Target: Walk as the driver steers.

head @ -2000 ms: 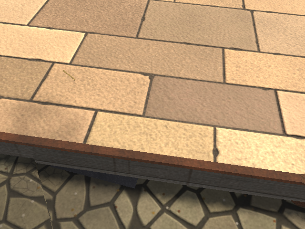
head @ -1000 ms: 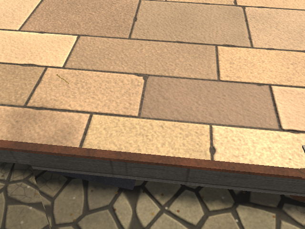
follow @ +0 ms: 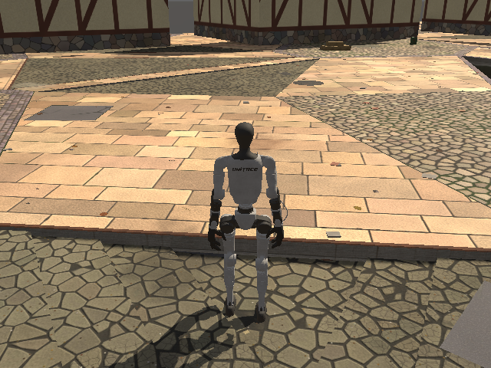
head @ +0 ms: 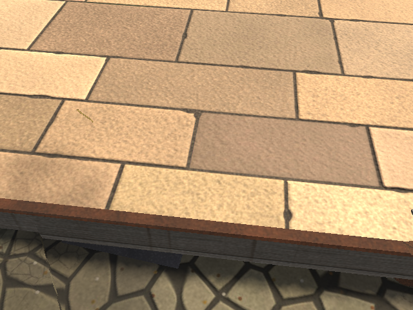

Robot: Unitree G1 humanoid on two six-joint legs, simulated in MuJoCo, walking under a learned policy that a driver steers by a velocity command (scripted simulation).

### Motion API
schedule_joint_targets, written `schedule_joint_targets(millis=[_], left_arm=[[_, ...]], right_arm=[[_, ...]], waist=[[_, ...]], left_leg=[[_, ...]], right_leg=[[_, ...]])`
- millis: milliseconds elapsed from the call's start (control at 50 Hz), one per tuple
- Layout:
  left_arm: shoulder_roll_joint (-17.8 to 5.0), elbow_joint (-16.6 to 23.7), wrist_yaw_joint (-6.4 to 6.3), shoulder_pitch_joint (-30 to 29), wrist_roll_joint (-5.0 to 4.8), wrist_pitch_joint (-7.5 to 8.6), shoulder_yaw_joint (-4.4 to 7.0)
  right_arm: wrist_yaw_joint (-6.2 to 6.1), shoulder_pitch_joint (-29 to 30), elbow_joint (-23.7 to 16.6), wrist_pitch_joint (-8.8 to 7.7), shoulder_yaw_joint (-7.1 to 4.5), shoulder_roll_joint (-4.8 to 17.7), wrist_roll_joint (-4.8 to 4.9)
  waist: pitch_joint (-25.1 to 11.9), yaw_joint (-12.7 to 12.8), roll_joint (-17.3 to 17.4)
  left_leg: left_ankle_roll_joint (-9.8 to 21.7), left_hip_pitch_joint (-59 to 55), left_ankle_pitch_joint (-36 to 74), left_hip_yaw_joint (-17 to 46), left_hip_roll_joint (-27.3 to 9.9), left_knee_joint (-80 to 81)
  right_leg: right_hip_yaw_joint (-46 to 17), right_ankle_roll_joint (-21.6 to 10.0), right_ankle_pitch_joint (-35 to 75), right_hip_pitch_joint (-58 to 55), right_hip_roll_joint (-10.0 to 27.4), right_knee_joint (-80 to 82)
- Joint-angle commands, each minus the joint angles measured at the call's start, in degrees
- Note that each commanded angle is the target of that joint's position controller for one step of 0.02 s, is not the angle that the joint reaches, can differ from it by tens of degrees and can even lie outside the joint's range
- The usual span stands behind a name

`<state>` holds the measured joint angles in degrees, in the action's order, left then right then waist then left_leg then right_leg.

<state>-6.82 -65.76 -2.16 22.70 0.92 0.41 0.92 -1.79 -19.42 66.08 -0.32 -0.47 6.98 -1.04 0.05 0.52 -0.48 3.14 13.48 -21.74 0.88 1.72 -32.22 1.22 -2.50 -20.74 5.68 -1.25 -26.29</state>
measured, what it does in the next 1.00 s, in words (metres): walks ahead: right foot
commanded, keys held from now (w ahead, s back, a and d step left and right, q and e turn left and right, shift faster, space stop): w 1.00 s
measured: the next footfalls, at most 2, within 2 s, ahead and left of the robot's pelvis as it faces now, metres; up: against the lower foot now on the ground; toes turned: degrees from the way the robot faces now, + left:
right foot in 0.60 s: +0.43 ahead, -0.04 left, +0.00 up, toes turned -4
left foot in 1.32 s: +0.91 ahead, +0.18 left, +0.15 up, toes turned +3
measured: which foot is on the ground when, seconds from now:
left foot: down 0.00-0.62, up 0.64-1.00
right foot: down 0.00-0.16, up 0.18-0.58, down 0.60-1.00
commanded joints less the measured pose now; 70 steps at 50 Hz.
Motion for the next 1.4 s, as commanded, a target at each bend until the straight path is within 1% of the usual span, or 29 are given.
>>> schedule_joint_targets(millis=[20,100,140,160,180,200,260,360,480,560,600,620,640,680,740,840,980,1040,1100,1180,1220,1240,1260,1300,1320,1340,1360,1380,1400], left_arm=[[-8.1,-0.7,-0.08,9.5,-0.02,0.07,2.21],[-8.6,1.2,0.57,4.9,0.22,1.73,2.72],[-7.8,2.7,0.85,0.9,-0.25,2.44,2.66],[-5.4,4.2,1.31,-1.4,-0.12,3.32,1.89],[-2.8,6.8,1.93,-1.1,-0.23,3.80,1.33],[-6.8,7.5,2.42,-3.7,1.59,3.65,2.24],[-4.1,8.0,3.70,-5.6,0.89,4.41,1.87],[-4.6,9.4,4.24,-9.2,1.04,2.81,2.47],[-4.0,15.1,4.06,-24.1,-0.12,2.72,1.29],[-8.1,12.9,2.81,-14.6,-0.01,3.49,2.86],[-10.8,8.0,1.85,0.9,1.19,4.46,4.42],[-16.0,7.6,1.54,7.4,2.50,4.61,5.73],[-17.2,7.4,2.48,4.9,1.36,3.68,6.22],[-10.2,10.1,3.18,-8.4,-0.67,3.81,4.29],[-5.6,7.7,2.29,-6.8,-0.10,5.21,2.48],[-8.7,6.5,2.08,-1.0,-0.11,6.20,2.46],[-7.4,5.2,1.47,7.8,0.73,5.55,1.55],[-9.0,3.5,0.88,13.6,1.31,5.17,1.80],[-10.9,1.2,-0.13,21.4,2.79,5.32,2.85],[-9.2,0.0,0.40,21.1,4.43,6.43,1.95],[-7.3,0.0,0.59,14.2,1.21,5.79,0.04],[-7.5,-0.2,-0.02,13.0,0.16,5.07,-0.37],[-7.9,1.8,0.00,8.6,-2.42,4.31,-0.73],[-23.0,7.0,2.45,3.1,-3.75,6.53,2.69],[-28.0,6.9,3.37,2.8,-5.99,7.21,5.19],[-21.5,5.8,4.17,6.3,-4.33,7.54,4.76],[-12.7,9.1,5.65,9.0,-4.26,8.08,3.51],[-9.3,11.2,5.40,12.0,-2.07,7.72,3.20],[-8.4,12.2,5.07,10.0,-1.23,6.58,3.49]], right_arm=[[0.96,5.1,-5.6,-1.57,-0.33,1.9,-1.23],[2.21,3.5,-7.8,-3.89,-1.16,3.0,-0.10],[2.14,-8.5,-3.7,-4.47,-2.05,3.0,0.61],[1.56,-16.1,-2.0,-4.93,-3.23,6.4,-0.08],[1.40,-24.0,-0.4,-4.50,-5.07,13.2,0.11],[1.23,-21.2,-0.5,-3.76,-4.44,10.8,-0.12],[1.35,-8.3,-4.9,-4.67,-3.04,7.8,0.01],[0.79,-13.0,-2.7,-6.00,-1.44,6.1,0.55],[0.45,-13.7,-2.6,-6.60,-0.70,7.1,0.39],[0.33,-10.3,-2.9,-7.26,-1.40,10.0,0.25],[0.51,-8.8,-3.5,-6.82,-1.32,9.9,0.66],[0.83,-11.2,-5.1,-6.59,-0.36,5.4,1.54],[1.30,-15.8,-4.6,-6.11,-1.06,4.9,2.09],[1.74,-5.5,-7.0,-5.74,-1.82,7.8,-0.17],[2.36,-4.9,-6.8,-4.56,-1.85,4.7,-1.54],[2.97,2.5,-9.4,-2.97,-2.10,5.0,-1.60],[2.23,13.2,-12.3,-1.98,-1.11,3.5,-0.25],[1.66,16.6,-14.2,-2.28,-1.61,4.1,-1.43],[1.15,27.0,-19.9,-2.58,-2.42,4.7,-0.70],[-0.58,45.9,-34.4,-3.63,1.75,-1.0,0.84],[0.75,47.7,-40.0,-4.22,4.83,-3.1,0.73],[1.85,45.2,-41.0,-3.91,5.30,-3.2,0.60],[3.54,34.3,-38.4,-2.70,6.01,-5.4,0.37],[2.53,2.4,-29.2,-1.43,0.97,4.4,1.07],[1.46,-6.0,-26.3,-0.43,-1.25,8.7,-0.28],[1.76,-7.2,-23.5,-0.47,-3.67,17.3,-2.10],[1.23,-8.0,-20.2,-0.28,-5.50,24.0,-1.24],[2.11,-0.3,-21.0,-0.70,-5.70,21.6,-0.06],[2.90,5.9,-19.6,-1.28,-4.80,16.3,0.78]], waist=[[15.0,3.1,-8.1],[13.6,-0.5,-5.8],[10.3,-5.8,-2.8],[7.7,-9.2,5.7],[4.1,-10.5,20.1],[7.4,-7.9,11.7],[9.5,-1.6,1.6],[6.2,-0.6,4.1],[8.4,-2.4,6.8],[1.9,3.1,7.1],[-6.0,9.3,4.8],[-12.6,9.3,-4.3],[-16.0,5.2,-11.2],[-0.6,1.5,-1.0],[3.4,-2.6,0.3],[3.4,-2.2,-1.4],[3.7,1.1,-3.9],[3.3,2.3,-4.7],[7.0,6.7,-5.7],[15.5,7.8,-0.6],[16.6,3.3,2.1],[14.5,2.4,2.7],[4.8,-1.9,6.9],[-18.2,-15.3,-7.0],[-25.2,-20.3,-9.2],[-26.1,-16.1,-3.5],[-31.8,-10.8,18.9],[-31.5,-3.9,14.1],[-24.1,-0.2,6.1]], left_leg=[[1.1,16.2,-2.8,-4.1,-1.3,-9.4],[1.9,9.8,-1.3,-4.7,-2.7,-2.9],[1.9,-11.1,3.1,-5.4,0.6,5.5],[3.3,-20.6,-2.6,6.9,-7.3,13.0],[8.8,-26.3,-14.4,32.1,-20.8,22.9],[10.6,-20.9,-15.8,36.0,-23.1,23.6],[8.4,-11.8,-1.1,20.8,-17.8,25.0],[6.5,-15.8,30.4,6.7,-13.1,22.8],[6.0,-11.2,43.1,0.6,-10.9,22.9],[5.2,-15.7,64.9,-0.7,-12.6,9.5],[4.2,-8.5,53.2,-2.2,-9.9,-12.0],[2.9,4.5,25.1,-5.4,-4.1,-33.1],[2.7,17.1,-6.5,-1.0,3.5,-48.1],[3.8,20.6,4.2,1.7,-4.0,-44.1],[2.2,13.2,7.8,1.7,-7.1,-35.8],[-0.4,18.7,12.3,-1.6,-7.6,-28.4],[-1.7,20.6,12.9,-7.2,-4.6,-17.5],[0.7,39.3,3.7,-6.4,-5.9,-33.7],[1.0,71.6,-13.2,-1.7,-6.4,-69.3],[6.2,99.3,-36.5,3.5,-4.5,-95.1],[7.0,80.7,-32.7,-3.7,-8.1,-70.8],[5.8,64.1,-25.0,-10.1,-7.0,-61.1],[6.6,26.1,-2.0,-14.2,-4.0,-50.1],[6.1,-12.0,10.2,-10.8,2.4,-43.6],[6.4,-16.8,9.3,-5.8,2.6,-30.5],[11.2,-17.9,9.4,14.6,-5.5,-20.3],[15.3,-21.0,31.5,48.4,-20.5,1.5],[12.4,-17.0,25.2,53.2,-21.3,6.1],[12.2,-8.7,8.5,49.4,-19.7,6.3]], right_leg=[[-24.1,-10.3,-28.2,5.1,18.2,19.0],[-18.6,-9.4,-14.7,6.8,16.6,16.0],[-10.7,-6.4,-8.2,17.3,10.7,7.4],[-3.4,-4.2,-2.3,24.2,5.4,-7.3],[4.6,-1.7,-8.6,34.4,-1.8,-26.1],[-0.2,-2.8,-10.4,37.5,0.9,-36.8],[-2.5,-2.9,4.3,34.5,5.9,-37.7],[2.0,-0.6,9.9,35.5,4.7,-32.5],[7.0,-1.0,16.5,26.6,1.2,-10.7],[6.9,-5.4,14.4,12.7,-2.7,-6.3],[3.2,-7.5,15.2,-6.2,0.8,-0.6],[-16.6,-11.8,10.2,-18.4,16.8,0.8],[-40.0,-18.2,4.8,-21.8,24.7,10.2],[-28.1,-14.1,-8.1,-3.8,20.1,16.7],[-14.3,-9.7,11.3,6.9,14.0,18.8],[-6.5,-8.8,25.5,4.7,11.6,18.9],[-3.8,-8.5,37.3,-1.7,11.8,14.3],[-10.5,-13.7,39.8,-18.4,17.3,11.1],[-19.3,-19.4,31.3,-35.2,24.5,11.6],[-13.3,-12.0,25.5,-30.9,25.3,14.7],[-2.6,-5.0,19.1,-10.6,18.5,25.4],[0.4,-6.1,21.3,-0.3,14.8,31.1],[5.0,-7.4,40.7,17.5,10.9,32.8],[3.2,-8.8,96.9,15.1,13.2,5.4],[0.6,-5.7,100.8,6.8,13.1,-10.9],[-4.1,-2.0,51.3,6.7,6.4,-35.2],[-8.7,0.7,4.6,19.4,-9.5,-65.8],[-15.7,-0.7,7.9,22.4,-5.9,-74.5],[-10.3,-0.4,11.3,24.1,-2.9,-74.7]])
Velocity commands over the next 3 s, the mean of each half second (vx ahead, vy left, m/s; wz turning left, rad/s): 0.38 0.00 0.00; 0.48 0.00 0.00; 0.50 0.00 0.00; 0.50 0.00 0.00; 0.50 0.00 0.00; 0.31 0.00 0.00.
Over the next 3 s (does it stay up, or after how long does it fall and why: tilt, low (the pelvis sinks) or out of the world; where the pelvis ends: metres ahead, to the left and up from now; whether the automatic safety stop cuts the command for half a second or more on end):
stays up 1.57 0.15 0.15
